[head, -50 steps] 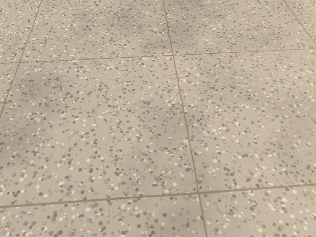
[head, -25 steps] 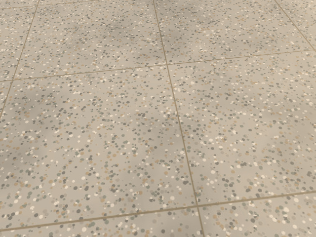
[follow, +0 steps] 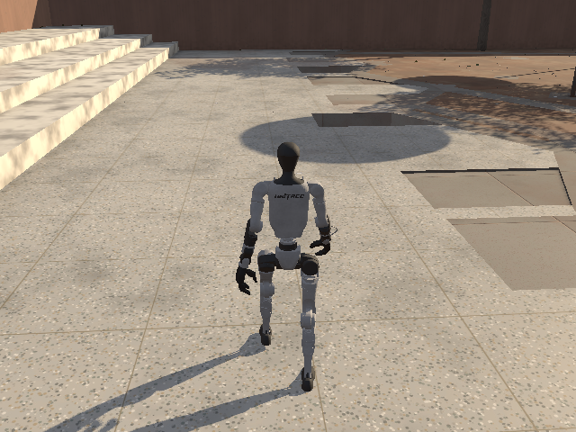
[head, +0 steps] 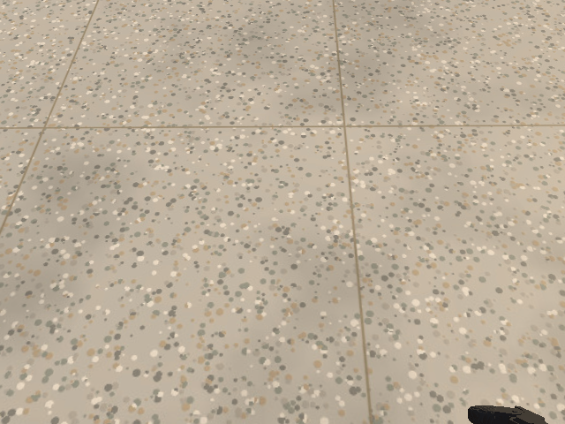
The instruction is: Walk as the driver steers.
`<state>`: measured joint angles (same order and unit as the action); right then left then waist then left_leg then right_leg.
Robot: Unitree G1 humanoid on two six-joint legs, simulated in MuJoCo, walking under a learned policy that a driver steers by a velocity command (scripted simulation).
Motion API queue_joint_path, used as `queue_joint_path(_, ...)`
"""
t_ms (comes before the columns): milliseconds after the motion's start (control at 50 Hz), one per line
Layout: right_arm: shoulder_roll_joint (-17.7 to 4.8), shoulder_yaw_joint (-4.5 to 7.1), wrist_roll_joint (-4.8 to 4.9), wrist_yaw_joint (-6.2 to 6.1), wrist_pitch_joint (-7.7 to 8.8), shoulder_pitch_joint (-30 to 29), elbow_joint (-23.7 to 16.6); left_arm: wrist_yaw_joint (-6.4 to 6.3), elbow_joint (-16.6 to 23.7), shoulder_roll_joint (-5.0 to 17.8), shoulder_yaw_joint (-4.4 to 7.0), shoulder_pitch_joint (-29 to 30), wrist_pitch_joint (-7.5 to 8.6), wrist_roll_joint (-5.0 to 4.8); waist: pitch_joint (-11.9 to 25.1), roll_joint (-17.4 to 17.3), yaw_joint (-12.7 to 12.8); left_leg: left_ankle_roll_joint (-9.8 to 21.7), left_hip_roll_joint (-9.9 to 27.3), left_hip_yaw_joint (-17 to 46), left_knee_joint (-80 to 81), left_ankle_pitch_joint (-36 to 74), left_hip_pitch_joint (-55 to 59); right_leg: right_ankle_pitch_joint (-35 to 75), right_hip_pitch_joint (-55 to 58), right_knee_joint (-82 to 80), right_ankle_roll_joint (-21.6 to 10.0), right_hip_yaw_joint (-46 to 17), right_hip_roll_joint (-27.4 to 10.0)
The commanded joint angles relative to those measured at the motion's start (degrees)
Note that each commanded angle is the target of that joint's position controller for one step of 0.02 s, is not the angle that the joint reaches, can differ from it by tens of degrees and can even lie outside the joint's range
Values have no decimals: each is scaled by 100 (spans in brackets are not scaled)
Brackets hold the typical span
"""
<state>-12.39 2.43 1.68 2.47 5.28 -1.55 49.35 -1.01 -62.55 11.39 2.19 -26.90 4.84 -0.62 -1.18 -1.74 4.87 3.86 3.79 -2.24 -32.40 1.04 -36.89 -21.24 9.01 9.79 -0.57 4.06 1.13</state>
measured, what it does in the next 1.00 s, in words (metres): walks ahead: left foot, then right foot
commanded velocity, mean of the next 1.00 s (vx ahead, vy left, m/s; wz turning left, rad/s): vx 0.49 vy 0.00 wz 0.00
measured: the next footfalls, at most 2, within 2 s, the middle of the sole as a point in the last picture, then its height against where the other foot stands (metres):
left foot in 0.06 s outside the picture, level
right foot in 0.60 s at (375, 392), level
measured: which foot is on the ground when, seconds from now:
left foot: up 0.00-0.04, down 0.06-0.60, up 0.62-1.00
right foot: down 0.00-0.08, up 0.10-0.58, down 0.60-1.00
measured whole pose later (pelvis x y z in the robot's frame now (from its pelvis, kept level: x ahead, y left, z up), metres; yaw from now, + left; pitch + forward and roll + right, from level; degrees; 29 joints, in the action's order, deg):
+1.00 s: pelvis +0.58 -0.03 +0.02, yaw +0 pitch +2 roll -1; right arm -14.2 3.9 0.7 0.2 4.2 3.7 51.7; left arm -0.1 -57.3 12.5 3.1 -21.3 5.4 -0.3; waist 0.4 -2.3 3.5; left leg 1.0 7.4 1.7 -39.2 3.5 -39.7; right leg -12.1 -0.9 11.0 -3.3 3.8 3.5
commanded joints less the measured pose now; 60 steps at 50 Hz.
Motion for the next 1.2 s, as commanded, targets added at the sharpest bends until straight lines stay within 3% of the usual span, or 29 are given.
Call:
queue_joint_path(20, -681, 199, 6, 53, 121, -15, -353, -34, 180, 1077, 237, -37, -42, 4, -149, 856, -592, 277, -353, -209, 125, -438, 770, 5056, -142, 767, -747, -425, -1627)
queue_joint_path(40, -916, 332, 12, 27, 115, 872, -103, -30, 218, 1082, 237, 93, -91, 29, 376, 924, -1069, 428, -583, -356, 135, -495, 1901, 5873, -305, 1797, -626, -244, -1442)
queue_joint_path(60, -1213, 466, 0, -26, 88, 1948, 195, -16, 318, 994, 185, 197, -100, 61, 1029, 850, -1534, 664, -228, 67, -30, -435, 3628, 5271, -1325, 3235, -433, -126, -1199)
queue_joint_path(80, -1791, 602, -180, -72, 56, 2822, 385, 56, 434, 308, 4, -436, -17, 63, 2104, -491, -1307, 1539, 1384, 2744, 265, -1536, 5940, 2570, -3580, 5681, -80, -52, -275)
queue_joint_path(100, -1540, 482, -179, -61, 45, 2833, 433, 114, 370, 154, -71, -449, 183, -49, 2722, -1167, -1227, 1848, 2001, 4851, 1500, -2002, 6311, -956, -4454, 6908, -74, -982, 287)
queue_joint_path(120, -1158, 369, -107, -53, 69, 2294, 391, 137, 566, 657, 75, 147, 302, -209, 1829, -928, -1166, 1467, 1733, 4108, 1593, -2070, 5661, -804, -5061, 7330, -206, -1191, -120)
queue_joint_path(140, -876, 284, -87, -58, 88, 1743, 265, 108, 728, 825, 101, 649, 351, -255, 1126, -474, -1020, 1224, 1534, 3111, 1651, -1570, 4666, -332, -5112, 7185, -287, -972, -446)
queue_joint_path(160, -712, 226, -135, -31, 124, 1315, 217, 47, 776, 832, 144, 876, 337, -185, 708, 24, -783, 1079, 1331, 2440, 1822, -1014, 3675, 135, -4833, 6756, -302, -866, -723)
queue_joint_path(180, -529, 170, -195, -5, 164, 1097, 219, -1, 757, 806, 208, 834, 249, -102, 493, 12, -548, 955, 1089, 1930, 1989, -691, 2990, 383, -4427, 6404, -329, -874, -925)
queue_joint_path(220, -488, 153, -215, 11, 177, 1152, 344, -24, 711, 502, 192, 527, 71, -78, 341, -199, -327, 1012, 927, 1514, 2319, -666, 2381, 504, -4027, 6033, -325, -853, -1048)
queue_joint_path(260, -676, 181, -201, -64, 188, 1335, 443, -42, 840, 516, 210, 776, -13, -52, 78, -189, -280, 1091, 882, 1225, 2572, -555, 2144, 775, -4259, 5575, -222, -777, -1115)
queue_joint_path(340, -871, 215, -174, -235, 138, 1769, 534, -11, 1170, 599, 239, 1727, 6, 36, -142, -74, -489, 995, 808, 904, 2705, -327, 2522, 2050, -4945, 4122, -15, -692, -1108)
queue_joint_path(420, -971, 231, -98, -287, 95, 2171, 621, 90, 1375, 485, 167, 2564, 58, -20, -260, -115, -770, 797, 670, 519, 2682, -330, 2783, 2811, -4625, 2765, 17, -381, -788)
queue_joint_path(500, -1020, 274, -53, -301, -2, 2534, 797, 226, 1610, 547, 132, 3093, 96, -69, -410, -153, -909, 742, 1003, 569, 2324, -281, 3619, 2412, -4789, 2182, -105, -409, -683)
queue_joint_path(560, -1132, 333, -45, -326, -91, 2401, 794, 296, 1627, 786, 208, 2781, 153, -78, -203, -312, -609, 578, 1181, 603, 1763, 729, 4020, 1757, -4192, 1940, -345, -296, -488)
queue_joint_path(600, -976, 269, -66, -327, -145, 2204, 712, 256, 1165, 1242, 457, 1224, 169, -45, 749, -217, 140, 297, 688, 175, -96, 2126, 3563, 1763, -2011, 1888, -645, -95, -219)
queue_joint_path(620, -738, 158, -192, -323, -137, 2338, 564, 197, 972, 1745, 581, 175, 147, 24, 1674, 655, 371, 61, 280, -137, -2108, 383, 2310, 1730, -248, 1946, -1041, -1569, -1438)
queue_joint_path(640, 19, -38, -124, -252, 6, 3023, 577, 266, 857, 1962, 601, 2, 140, 46, 2269, 2153, -75, -206, -778, 288, -3807, -3277, 143, 516, 1354, 1005, -1900, -4373, -2454)
queue_joint_path(660, -669, 104, 22, -234, 138, 2576, 599, 278, 928, 1369, 436, 191, 163, 3, 1945, 1423, 103, -77, -453, 959, -4459, -3331, -513, 21, 1150, 717, -1644, -4412, -2270)
queue_joint_path(680, -925, 168, 112, -221, 215, 2017, 421, 261, 1044, 1109, 357, 692, 179, -9, 1220, 1095, 46, 37, -168, 835, -4476, -2784, -809, 417, 437, 693, -1382, -3506, -2101)
queue_joint_path(700, -898, 170, 76, -266, 224, 1756, 377, 264, 1156, 995, 301, 1168, 180, 32, 857, 538, -144, 37, 144, 689, -4226, -2228, -550, 1128, -399, 574, -1274, -2840, -1913)
queue_joint_path(740, -767, 230, -35, -299, 103, 1751, 383, 287, 1156, 724, 218, 1491, 196, 137, 508, 539, -475, 17, 463, 695, -3671, -1707, 50, 1784, -1442, 252, -1193, -2050, -1579)
queue_joint_path(840, -564, 242, -108, -325, -96, 1356, 231, 168, 942, 990, 280, 1065, 210, 91, 94, 414, -537, -220, 571, 571, -2542, -959, -327, 2391, -1709, -243, -1314, -1376, -1468)
queue_joint_path(960, -398, 174, -97, -229, -42, 226, -85, 57, 793, 1018, 267, 590, 123, 23, -189, 493, -220, -309, 300, 268, -630, 505, -277, 2350, -1494, -367, -1052, -720, -1185)
queue_joint_path(1060, -422, 115, -39, -74, 23, -461, -359, 31, 557, 1074, 312, 167, 7, -22, -443, 531, -41, -164, 142, 212, 99, 186, -421, 2464, -645, -37, -1026, -706, -1514)
queue_joint_path(1120, -638, 180, -25, 0, 78, -193, -375, -2, 551, 1196, 372, 335, -66, -41, -236, 686, -332, 66, -52, 100, 315, -413, 206, 3565, -315, 476, -876, -694, -1672)
queue_joint_path(1160, -1032, 400, -58, -35, 84, 1174, 30, -4, 617, 1149, 345, 585, -119, -39, 582, 696, -1046, 330, -427, -195, 408, -413, 2174, 5078, -643, 2011, -641, -367, -1296)
queue_joint_path(1180, -1438, 530, -130, -89, 76, 2257, 279, -3, 739, 981, 258, 555, -123, 39, 1401, 197, -1391, 674, 431, 787, 208, -316, 4013, 3777, -1842, 3722, -435, -136, -964)
queue_joint_path(1200, -1868, 618, -153, -80, 48, 2763, 441, 72, 771, 184, 30, -188, 5, 50, 2215, -1322, -1025, 1637, 1804, 3615, 823, -1453, 6043, 83, -4201, 5912, -41, -232, 149)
